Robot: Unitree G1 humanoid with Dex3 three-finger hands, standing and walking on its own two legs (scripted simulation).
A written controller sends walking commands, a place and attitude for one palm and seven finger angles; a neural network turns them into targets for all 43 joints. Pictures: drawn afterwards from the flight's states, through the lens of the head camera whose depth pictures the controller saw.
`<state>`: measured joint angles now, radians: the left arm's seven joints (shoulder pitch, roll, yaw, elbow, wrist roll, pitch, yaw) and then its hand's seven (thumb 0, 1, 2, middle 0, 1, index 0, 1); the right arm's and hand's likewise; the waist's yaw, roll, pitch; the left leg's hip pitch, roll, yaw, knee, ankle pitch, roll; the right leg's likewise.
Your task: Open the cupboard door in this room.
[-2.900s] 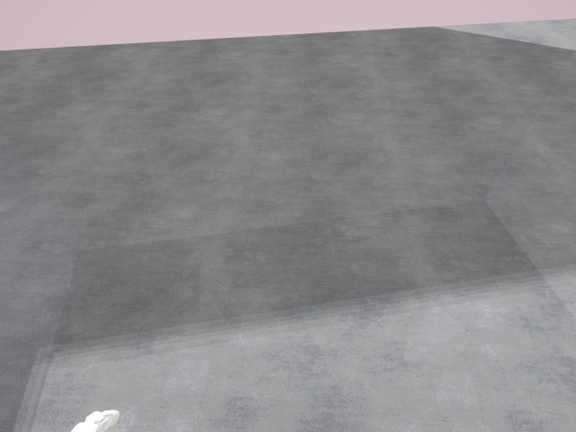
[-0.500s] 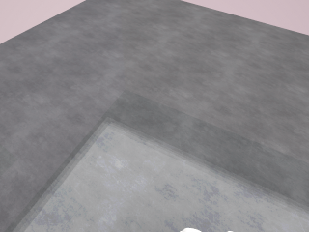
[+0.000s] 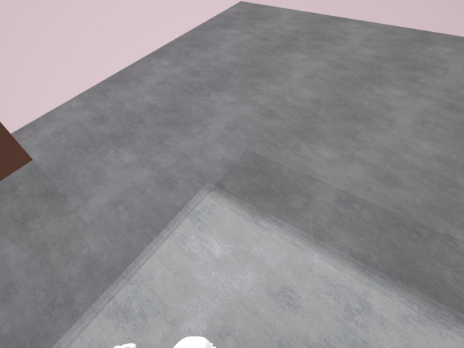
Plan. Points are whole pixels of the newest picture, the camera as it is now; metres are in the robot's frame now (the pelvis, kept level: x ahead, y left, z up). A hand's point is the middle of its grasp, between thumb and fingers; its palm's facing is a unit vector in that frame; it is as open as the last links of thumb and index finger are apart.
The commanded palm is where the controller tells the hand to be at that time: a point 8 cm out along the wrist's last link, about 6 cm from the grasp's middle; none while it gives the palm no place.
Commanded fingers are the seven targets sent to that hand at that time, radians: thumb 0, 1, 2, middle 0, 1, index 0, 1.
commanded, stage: turn or walk to find it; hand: left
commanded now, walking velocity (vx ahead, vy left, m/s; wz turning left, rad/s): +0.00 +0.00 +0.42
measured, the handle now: out of the picture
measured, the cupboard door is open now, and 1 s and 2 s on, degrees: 0 0 0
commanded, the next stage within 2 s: stand and wait in 1.02 s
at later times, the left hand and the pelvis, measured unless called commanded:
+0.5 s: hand out of the picture -0.07 +0.28 -0.18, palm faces +0.27 -0.94 -0.21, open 7.4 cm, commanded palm none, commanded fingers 0.00 0.90 0.90 -0.20 -0.30 -0.20 -0.30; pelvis -0.04 +0.07 +0.00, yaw +12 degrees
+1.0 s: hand out of the picture -0.04 +0.24 -0.15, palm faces +0.37 -0.89 -0.28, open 7.4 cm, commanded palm none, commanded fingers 0.00 0.90 0.90 -0.20 -0.30 -0.20 -0.30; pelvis -0.06 +0.02 +0.00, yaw +23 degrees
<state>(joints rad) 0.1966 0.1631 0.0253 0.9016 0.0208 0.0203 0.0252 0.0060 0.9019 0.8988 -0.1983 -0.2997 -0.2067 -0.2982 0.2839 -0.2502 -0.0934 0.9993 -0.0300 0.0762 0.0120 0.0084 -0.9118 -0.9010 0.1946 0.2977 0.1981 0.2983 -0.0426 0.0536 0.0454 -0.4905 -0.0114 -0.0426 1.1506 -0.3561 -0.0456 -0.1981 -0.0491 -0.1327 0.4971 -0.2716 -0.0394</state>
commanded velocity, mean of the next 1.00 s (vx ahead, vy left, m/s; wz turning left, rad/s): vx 0.00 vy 0.00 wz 0.42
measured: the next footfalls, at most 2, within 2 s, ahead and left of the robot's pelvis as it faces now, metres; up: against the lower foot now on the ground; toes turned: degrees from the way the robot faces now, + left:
left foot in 0.32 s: -0.01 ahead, +0.14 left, +0.00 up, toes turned +14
right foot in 0.94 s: -0.01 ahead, -0.07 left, +0.00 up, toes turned +20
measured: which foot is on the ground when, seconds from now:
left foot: up 0.00-0.30, down 0.32-0.94, up 0.96-1.00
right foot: down 0.00-0.32, up 0.34-0.92, down 0.94-1.00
